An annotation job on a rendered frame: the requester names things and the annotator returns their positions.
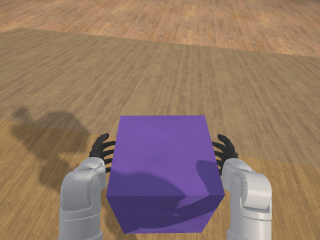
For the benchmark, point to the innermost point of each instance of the left robot forearm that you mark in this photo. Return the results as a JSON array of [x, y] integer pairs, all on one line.
[[80, 201]]

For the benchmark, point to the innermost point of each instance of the right robot forearm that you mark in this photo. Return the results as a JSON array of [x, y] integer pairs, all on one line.
[[250, 201]]

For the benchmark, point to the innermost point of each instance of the carton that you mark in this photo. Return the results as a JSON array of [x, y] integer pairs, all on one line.
[[164, 176]]

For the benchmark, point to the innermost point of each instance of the robot left hand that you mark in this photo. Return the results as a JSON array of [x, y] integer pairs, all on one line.
[[99, 146]]

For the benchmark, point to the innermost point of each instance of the robot right hand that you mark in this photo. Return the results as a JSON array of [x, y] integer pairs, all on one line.
[[228, 151]]

